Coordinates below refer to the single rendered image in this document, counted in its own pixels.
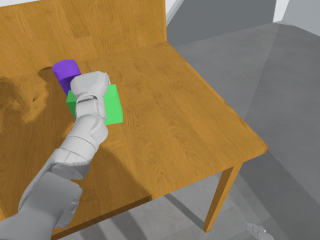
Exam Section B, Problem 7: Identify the robot left forearm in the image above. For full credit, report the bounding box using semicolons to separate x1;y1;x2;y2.
18;92;108;213

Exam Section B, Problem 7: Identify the right robot hand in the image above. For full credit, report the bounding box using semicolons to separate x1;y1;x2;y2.
246;222;274;240

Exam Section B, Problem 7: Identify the sponge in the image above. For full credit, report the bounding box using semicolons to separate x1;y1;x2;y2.
66;84;123;125

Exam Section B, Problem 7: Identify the left robot hand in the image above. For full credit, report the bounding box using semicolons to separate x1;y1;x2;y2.
70;71;111;120

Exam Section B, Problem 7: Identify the table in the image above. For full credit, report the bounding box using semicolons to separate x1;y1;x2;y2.
0;0;269;240

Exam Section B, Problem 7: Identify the left robot upper arm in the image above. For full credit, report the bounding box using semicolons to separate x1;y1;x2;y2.
0;171;83;240

